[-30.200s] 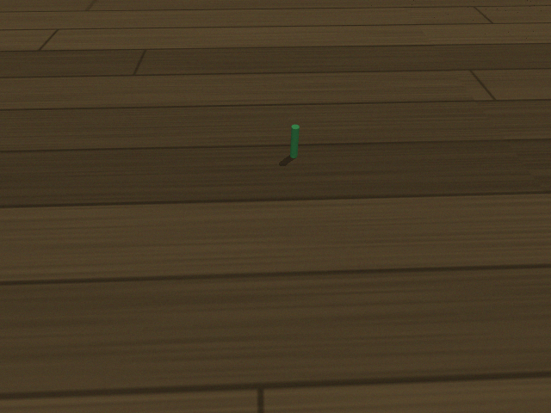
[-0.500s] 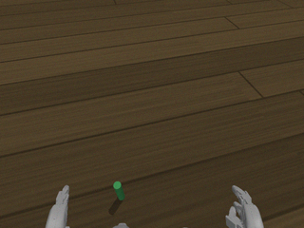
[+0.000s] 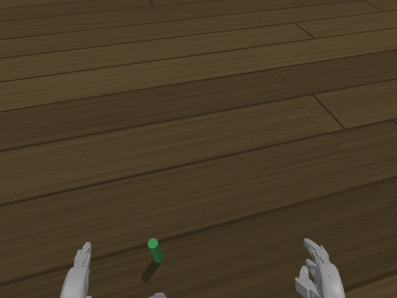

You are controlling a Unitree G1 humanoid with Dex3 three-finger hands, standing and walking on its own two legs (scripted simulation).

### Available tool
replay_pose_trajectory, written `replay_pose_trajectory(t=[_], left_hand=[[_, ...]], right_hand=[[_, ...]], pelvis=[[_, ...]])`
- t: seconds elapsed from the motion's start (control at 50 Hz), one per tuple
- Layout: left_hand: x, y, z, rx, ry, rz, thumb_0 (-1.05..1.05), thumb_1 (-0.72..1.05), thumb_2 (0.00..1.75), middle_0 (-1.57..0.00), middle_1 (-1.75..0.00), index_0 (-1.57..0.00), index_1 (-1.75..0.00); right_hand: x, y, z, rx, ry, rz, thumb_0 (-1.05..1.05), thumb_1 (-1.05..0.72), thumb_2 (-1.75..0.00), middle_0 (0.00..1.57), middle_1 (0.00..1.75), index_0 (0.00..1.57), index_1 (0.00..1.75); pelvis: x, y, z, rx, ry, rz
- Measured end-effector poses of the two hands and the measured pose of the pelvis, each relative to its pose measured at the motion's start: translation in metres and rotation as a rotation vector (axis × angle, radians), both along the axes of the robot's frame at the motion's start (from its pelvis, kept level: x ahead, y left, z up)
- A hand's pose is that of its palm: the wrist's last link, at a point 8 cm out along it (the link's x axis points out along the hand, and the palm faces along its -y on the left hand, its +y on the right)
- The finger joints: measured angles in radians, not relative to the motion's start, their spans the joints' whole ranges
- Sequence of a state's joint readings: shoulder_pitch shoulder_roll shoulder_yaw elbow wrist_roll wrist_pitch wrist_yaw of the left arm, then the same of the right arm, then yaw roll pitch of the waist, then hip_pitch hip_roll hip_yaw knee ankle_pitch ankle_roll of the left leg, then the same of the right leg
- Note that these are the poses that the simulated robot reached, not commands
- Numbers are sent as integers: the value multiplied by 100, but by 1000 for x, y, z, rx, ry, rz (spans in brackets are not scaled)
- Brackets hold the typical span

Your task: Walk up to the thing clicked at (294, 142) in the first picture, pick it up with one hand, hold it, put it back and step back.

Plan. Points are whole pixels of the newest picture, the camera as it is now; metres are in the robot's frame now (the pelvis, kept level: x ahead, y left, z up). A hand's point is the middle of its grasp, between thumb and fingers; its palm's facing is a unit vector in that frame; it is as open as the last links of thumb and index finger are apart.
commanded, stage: home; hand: left
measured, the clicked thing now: (155, 251) +0.42 +0.19 -0.62
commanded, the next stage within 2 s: stand in 0.66 s
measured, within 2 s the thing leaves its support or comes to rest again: neither
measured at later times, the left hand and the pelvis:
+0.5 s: hand (108, 286) +0.17 +0.18 -0.05, palm faces +0.11 -0.95 -0.28, open 17.6 cm; pelvis +0.01 +0.00 +0.00, yaw +0 degrees
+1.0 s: hand (110, 289) +0.17 +0.18 -0.05, palm faces +0.11 -0.95 -0.28, open 14.8 cm; pelvis +0.00 +0.00 +0.00, yaw +0 degrees
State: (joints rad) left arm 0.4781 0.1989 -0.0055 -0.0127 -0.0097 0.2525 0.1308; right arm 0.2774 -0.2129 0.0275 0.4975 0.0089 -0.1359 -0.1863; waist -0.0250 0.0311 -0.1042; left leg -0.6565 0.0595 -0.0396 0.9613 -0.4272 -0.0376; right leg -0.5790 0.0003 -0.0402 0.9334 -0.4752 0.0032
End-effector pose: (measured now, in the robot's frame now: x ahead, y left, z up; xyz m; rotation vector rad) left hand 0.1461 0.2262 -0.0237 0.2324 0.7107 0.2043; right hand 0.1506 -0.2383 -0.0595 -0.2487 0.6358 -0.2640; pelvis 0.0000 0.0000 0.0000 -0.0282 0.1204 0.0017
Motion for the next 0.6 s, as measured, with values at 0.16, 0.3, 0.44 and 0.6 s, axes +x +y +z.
replay_pose_trajectory(t=[0.16, 0.3, 0.44, 0.6], left_hand=[[2, 2, 0, -2, 5, 3, -1, -56, 4, -6, -5, -5, -5], [5, 4, 0, 4, 6, 3, -1, -56, 4, -5, -5, -5, -5], [6, 4, 0, 4, 9, 1, -1, -56, 4, -5, -5, -5, -5], [6, 2, 0, 1, 7, 2, -1, -56, 4, -5, -5, -5, -5]], right_hand=[[2, 3, -1, 2, 10, 2, 1, -90, -90, 20, 30, 21, 30], [2, 5, -2, 4, 17, 3, 1, -90, -90, 20, 30, 21, 30], [3, 5, -3, 5, 20, 0, 1, -90, -90, 20, 30, 21, 30], [1, 3, -1, 1, 19, -3, 1, -90, -90, 20, 30, 21, 30]], pelvis=[[2, 2, 1, -1, 2, 0], [4, 3, 1, -1, 5, -1], [6, 3, 1, -1, 4, -1], [5, 3, 1, 0, 1, -2]])
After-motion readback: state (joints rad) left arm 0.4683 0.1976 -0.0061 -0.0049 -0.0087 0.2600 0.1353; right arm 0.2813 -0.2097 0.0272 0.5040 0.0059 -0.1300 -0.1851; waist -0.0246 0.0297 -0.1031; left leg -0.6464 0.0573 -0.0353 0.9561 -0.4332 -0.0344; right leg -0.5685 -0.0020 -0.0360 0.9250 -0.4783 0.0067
